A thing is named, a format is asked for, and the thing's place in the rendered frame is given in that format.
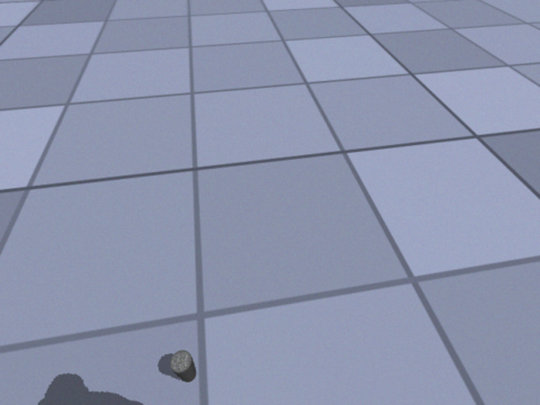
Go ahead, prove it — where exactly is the cup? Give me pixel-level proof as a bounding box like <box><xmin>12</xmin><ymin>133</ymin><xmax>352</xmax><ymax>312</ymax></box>
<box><xmin>170</xmin><ymin>350</ymin><xmax>197</xmax><ymax>382</ymax></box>

